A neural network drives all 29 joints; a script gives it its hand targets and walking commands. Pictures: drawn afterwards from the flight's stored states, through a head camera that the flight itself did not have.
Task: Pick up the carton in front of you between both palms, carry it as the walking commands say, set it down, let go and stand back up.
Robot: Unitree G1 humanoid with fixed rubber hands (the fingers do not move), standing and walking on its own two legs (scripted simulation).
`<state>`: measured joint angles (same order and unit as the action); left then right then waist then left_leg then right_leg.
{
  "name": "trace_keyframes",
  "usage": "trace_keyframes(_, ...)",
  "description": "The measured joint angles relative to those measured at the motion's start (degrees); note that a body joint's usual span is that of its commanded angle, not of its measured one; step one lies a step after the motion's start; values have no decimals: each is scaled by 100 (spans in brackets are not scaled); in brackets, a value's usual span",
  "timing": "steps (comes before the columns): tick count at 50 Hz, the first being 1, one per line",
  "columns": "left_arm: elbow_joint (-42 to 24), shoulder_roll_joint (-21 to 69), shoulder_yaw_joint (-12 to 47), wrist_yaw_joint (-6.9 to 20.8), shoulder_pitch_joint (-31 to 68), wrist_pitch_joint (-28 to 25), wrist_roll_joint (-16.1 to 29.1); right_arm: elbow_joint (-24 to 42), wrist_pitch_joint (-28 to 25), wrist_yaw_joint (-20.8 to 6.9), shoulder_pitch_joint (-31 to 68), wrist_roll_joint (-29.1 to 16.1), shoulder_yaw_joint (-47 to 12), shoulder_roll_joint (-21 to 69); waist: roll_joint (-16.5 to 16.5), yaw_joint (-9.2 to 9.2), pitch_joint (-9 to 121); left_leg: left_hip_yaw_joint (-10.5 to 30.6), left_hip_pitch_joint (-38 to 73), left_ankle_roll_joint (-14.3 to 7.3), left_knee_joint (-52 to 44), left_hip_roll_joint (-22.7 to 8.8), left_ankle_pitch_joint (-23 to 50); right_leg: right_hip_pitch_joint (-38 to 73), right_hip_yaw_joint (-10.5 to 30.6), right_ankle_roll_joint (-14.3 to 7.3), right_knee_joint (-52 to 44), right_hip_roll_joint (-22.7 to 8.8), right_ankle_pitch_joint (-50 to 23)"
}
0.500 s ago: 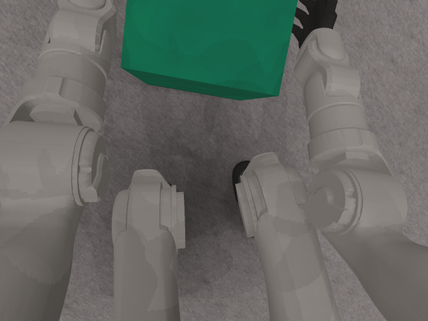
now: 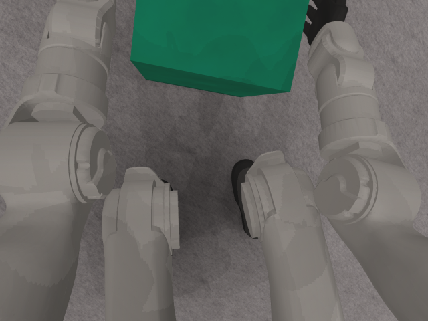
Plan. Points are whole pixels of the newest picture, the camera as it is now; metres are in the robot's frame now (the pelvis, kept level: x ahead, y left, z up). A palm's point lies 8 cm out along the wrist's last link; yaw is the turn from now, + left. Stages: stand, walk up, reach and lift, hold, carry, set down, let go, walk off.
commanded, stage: set down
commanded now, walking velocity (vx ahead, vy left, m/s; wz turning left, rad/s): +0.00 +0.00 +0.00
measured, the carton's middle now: (211, 23) +0.53 -0.02 -0.25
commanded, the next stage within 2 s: let go in 1.40 s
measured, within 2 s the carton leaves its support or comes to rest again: neither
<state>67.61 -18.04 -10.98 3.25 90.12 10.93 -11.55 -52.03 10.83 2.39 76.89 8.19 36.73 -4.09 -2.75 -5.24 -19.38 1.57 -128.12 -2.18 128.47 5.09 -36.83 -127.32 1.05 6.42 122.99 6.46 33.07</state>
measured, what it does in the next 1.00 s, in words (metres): rises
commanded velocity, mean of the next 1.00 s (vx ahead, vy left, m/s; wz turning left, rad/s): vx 0.00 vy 0.00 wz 0.00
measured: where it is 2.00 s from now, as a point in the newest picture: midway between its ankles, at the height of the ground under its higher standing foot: (206, 223)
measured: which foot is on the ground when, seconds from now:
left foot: down 0.00-1.00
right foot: down 0.00-1.00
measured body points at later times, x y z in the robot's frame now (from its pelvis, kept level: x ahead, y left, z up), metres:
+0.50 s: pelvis -0.01 -0.01 +0.00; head +0.36 +0.02 +0.25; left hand +0.60 +0.17 -0.15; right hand +0.52 -0.21 -0.16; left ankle +0.09 +0.10 -0.34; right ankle +0.12 -0.13 -0.34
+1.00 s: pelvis +0.00 -0.01 +0.12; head +0.35 +0.02 +0.41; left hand +0.60 +0.18 +0.01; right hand +0.52 -0.20 +0.01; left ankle +0.09 +0.10 -0.34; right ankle +0.12 -0.13 -0.34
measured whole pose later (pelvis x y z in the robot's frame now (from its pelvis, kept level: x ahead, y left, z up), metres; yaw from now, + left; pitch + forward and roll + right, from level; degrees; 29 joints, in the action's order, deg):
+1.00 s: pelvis +0.00 -0.01 +0.12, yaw +1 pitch +46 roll -4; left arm 62.5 -30.2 -3.3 4.5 83.9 12.5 1.9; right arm -38.8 12.7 12.2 65.7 -5.0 20.5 -4.5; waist 0.2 -8.0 -3.3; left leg 1.7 -116.7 -1.2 101.0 2.7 -30.5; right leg -116.9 -0.2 2.0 96.8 2.8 26.3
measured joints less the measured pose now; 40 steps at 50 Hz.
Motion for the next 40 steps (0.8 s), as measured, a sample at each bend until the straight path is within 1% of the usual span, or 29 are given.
trace_keyframes(5,25,-105,80,44,21,-93,9,-187,-141,8,94,5,1,-18,-33,-34,-94,-8,16,-9,5,-34,30,28,-12,16,-2,-17,-28)
trace_keyframes(7,109,-216,239,-28,35,-187,131,-405,-299,84,156,-118,-175,-79,-31,-55,-184,-2,35,-8,-3,-47,51,55,-32,8,-15,-41,-47)
trace_keyframes(9,210,-413,476,-196,38,-288,416,-680,-453,232,229,-350,-440,-184,-33,-78,-303,1,61,-7,-17,-63,72,86,-57,-12,-29,-77,-69)
trace_keyframes(12,334,-830,924,-362,23,-414,1057,-975,-644,422,297,-801,-825,-391,-43,-107,-425,2,60,-7,-25,-111,94,77,-121,-78,-37,-160,-105)
trace_keyframes(16,315,-1284,1568,-364,93,-511,1832,-1067,-786,527,335,-1453,-1391,-717,-26,-111,-486,-27,1,-18,-5,-192,113,-14,-214,-220,-8,-305,-167)
trace_keyframes(18,286,-1395,1788,-326,190,-526,2086,-1009,-802,574,332,-1710,-1618,-815,-5,-119,-479,-37,-32,-18,3,-215,127,-56,-245,-279,11,-358,-193)
trace_keyframes(20,254,-1438,1905,-289,283,-517,2237,-884,-784,636,290,-1883,-1782,-843,14,-133,-429,-30,-66,-7,0,-225,143,-96,-270,-319,17,-389,-211)
trace_keyframes(22,197,-1441,1930,-265,337,-486,2286,-686,-736,709,214,-1994,-1893,-815,22,-143,-346,-15,-84,11,-18,-242,152,-129,-292,-350,-1,-390,-234)
trace_keyframes(25,8,-1424,1828,-263,283,-394,2220,-210,-618,846,32,-2064,-2004,-676,46,-146,-185,2,-45,30,-98,-295,145,-127,-307,-381,-92,-351,-278)
trace_keyframes(28,-250,-1394,1634,-267,110,-227,2076,351,-416,1012,-218,-2046,-2100,-503,92,-157,23,-6,98,40,-291,-337,135,-25,-288,-402,-277,-311,-306)
trace_keyframes(30,-301,-1372,1496,-244,4,-112,1981,598,-268,1102,-364,-1987,-2117,-407,133,-170,199,-15,229,46,-492,-351,141,87,-265,-413,-464,-296,-319)
trace_keyframes(34,-122,-1335,1233,-126,-131,-10,1820,742,-81,1158,-559,-1767,-2002,-257,215,-205,633,-31,451,60,-998,-353,209,294,-215,-430,-933,-289,-370)
trace_keyframes(40,73,-1286,941,35,-256,-57,1586,765,-13,1065,-714,-1435,-1755,-117,267,-243,1192,-33,674,84,-1710,-325,371,522,-162,-446,-1602,-307,-487)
